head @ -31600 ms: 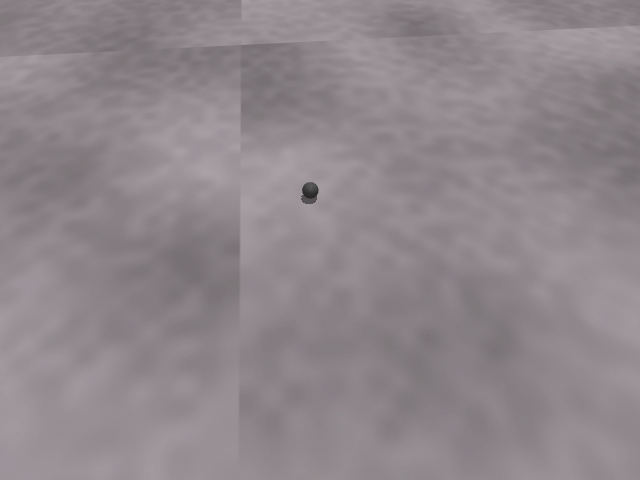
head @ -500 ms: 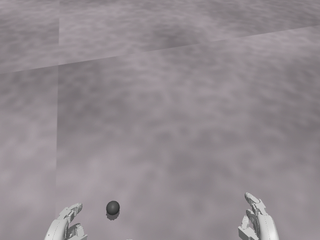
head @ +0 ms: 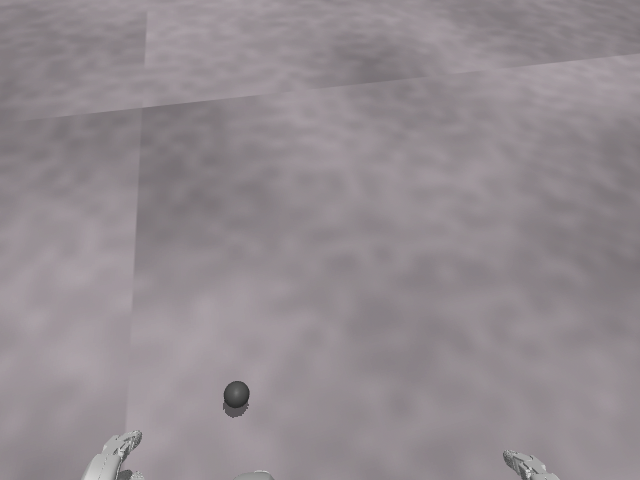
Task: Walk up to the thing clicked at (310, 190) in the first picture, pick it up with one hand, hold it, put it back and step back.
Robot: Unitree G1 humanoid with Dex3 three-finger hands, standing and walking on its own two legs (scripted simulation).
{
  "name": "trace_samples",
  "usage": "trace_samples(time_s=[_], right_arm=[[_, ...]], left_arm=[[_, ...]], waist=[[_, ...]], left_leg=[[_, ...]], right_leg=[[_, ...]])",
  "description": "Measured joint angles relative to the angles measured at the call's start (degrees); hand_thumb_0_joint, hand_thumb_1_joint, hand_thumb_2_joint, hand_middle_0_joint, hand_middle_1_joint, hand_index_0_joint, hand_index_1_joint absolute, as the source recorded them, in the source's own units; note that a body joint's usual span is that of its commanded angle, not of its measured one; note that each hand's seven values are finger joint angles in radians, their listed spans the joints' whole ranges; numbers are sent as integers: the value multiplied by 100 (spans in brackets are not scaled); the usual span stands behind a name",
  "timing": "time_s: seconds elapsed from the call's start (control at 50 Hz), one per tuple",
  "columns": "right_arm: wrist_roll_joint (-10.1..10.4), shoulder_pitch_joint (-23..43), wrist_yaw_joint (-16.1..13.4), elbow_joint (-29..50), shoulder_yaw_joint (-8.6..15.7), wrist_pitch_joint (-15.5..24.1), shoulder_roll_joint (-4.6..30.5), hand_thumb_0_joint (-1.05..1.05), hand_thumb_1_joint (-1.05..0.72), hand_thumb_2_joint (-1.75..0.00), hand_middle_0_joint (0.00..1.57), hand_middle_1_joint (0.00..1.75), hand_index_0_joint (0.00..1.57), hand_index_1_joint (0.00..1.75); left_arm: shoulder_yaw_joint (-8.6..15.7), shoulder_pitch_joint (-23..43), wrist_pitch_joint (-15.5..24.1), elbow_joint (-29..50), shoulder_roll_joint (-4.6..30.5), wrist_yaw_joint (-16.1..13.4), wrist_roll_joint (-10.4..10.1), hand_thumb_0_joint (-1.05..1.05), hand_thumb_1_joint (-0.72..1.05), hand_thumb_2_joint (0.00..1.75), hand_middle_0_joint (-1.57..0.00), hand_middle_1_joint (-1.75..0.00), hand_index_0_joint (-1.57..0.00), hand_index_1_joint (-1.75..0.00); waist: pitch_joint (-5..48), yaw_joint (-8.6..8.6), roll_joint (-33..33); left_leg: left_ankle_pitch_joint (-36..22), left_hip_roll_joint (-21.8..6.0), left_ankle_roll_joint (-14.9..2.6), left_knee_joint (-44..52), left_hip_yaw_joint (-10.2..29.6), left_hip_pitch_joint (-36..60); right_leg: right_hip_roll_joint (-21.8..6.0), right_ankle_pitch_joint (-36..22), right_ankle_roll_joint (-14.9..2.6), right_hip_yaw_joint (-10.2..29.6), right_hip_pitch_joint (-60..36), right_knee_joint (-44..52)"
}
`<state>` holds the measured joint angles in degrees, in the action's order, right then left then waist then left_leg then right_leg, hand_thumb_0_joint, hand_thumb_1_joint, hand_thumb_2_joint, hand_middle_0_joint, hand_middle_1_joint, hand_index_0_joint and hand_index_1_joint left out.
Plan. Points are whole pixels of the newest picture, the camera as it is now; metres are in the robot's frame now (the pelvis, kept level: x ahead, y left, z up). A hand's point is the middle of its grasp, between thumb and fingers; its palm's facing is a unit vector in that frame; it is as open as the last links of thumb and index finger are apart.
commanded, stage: stand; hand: left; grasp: from above
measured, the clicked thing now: (236, 394) +0.43 +0.24 -0.70
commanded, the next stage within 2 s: none
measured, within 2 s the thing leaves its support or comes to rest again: neither
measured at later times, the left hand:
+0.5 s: hand out of the picture +0.03 +0.25 -0.13, palm faces +0.05 -0.95 -0.32, open 7.4 cm
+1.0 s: hand out of the picture +0.04 +0.23 -0.13, palm faces +0.04 -0.95 -0.32, open 7.4 cm
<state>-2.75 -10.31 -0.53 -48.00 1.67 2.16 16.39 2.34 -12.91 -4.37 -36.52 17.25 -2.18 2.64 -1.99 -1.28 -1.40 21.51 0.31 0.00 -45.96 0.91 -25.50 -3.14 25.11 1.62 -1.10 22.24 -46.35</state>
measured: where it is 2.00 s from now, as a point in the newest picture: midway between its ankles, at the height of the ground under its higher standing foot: outside the picture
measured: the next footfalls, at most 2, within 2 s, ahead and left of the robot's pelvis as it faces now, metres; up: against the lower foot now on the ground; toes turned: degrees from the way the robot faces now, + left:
none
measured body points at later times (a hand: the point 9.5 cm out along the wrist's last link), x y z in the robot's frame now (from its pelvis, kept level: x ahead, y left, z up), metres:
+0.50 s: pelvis -0.01 +0.01 +0.03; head -0.02 +0.02 +0.48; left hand +0.02 +0.30 -0.11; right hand +0.07 -0.26 -0.10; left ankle +0.03 +0.12 -0.71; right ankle -0.01 -0.14 -0.71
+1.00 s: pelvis -0.01 -0.01 +0.04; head -0.01 +0.00 +0.49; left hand +0.04 +0.28 -0.10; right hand +0.05 -0.29 -0.10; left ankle +0.03 +0.12 -0.71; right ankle -0.01 -0.14 -0.71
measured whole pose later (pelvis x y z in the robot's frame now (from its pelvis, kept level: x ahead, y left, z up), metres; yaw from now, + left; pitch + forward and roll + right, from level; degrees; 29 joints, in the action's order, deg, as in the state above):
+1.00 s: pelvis -0.01 -0.01 +0.04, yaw +1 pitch -4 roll +0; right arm -0.9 -8.9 -0.5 -64.6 1.2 -0.6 17.4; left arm 1.7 -9.3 -0.2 -65.0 17.2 -1.2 1.2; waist -4.1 -0.3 0.3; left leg 9.5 -0.5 0.8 -22.5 2.3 -8.7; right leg -2.1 12.5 1.3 -3.0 4.6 -21.5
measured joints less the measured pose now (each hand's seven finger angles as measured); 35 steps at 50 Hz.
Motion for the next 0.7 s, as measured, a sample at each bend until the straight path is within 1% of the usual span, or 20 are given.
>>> trace_samples(time_s=[0.12, 0.32, 0.5, 0.7], right_arm=[[6, -74, -8, -436, 88, -107, 36, 1, -91, -90, 20, 30, 20, 30], [95, 45, -48, -995, 17, -197, -116, 1, -91, -90, 20, 30, 20, 30], [148, 147, -40, -1327, 10, -244, -102, 1, -91, -90, 20, 30, 21, 30], [164, 155, 2, -1527, 44, -289, 41, 1, -91, -90, 20, 30, 20, 30]], left_arm=[[60, -19, 163, -962, -33, -19, -35, 1, 91, 90, -20, -30, -20, -30], [-3, 22, 280, -1979, -97, 11, -87, 1, 91, 90, -20, -30, -20, -30], [-32, 109, 328, -2503, -52, 48, -87, 1, 91, 90, -20, -30, -20, -30], [-48, 141, 381, -2759, 18, 69, -85, 1, 91, 90, -20, -30, -20, -30]], waist=[[-45, -14, 69], [-141, -16, 115], [-157, -12, 143], [-171, 35, 210]], left_leg=[[-164, 3, -51, 429, 8, 465], [-639, 28, -78, 1324, 39, 1149], [-1009, 51, -61, 1940, 51, 1511], [-1180, -5, 9, 2179, 123, 1574]], right_leg=[[1, -244, 55, -25, -526, 563], [-12, -782, 99, -83, -1278, 1586], [-30, -1111, 94, -108, -1609, 2126], [33, -1246, 33, -178, -1677, 2338]])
